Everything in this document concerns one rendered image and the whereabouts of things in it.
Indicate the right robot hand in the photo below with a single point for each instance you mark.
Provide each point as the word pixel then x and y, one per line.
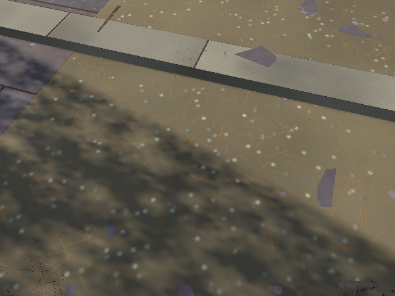
pixel 361 288

